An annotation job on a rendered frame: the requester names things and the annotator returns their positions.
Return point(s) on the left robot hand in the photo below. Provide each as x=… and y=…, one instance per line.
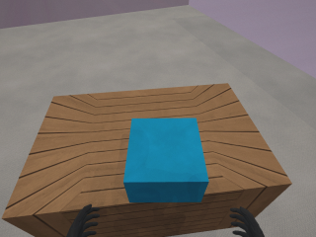
x=79, y=224

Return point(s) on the right robot hand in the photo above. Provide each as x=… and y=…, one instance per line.
x=251, y=226

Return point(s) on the pedestal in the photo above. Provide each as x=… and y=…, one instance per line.
x=79, y=157

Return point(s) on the carton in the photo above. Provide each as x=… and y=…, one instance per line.
x=165, y=161

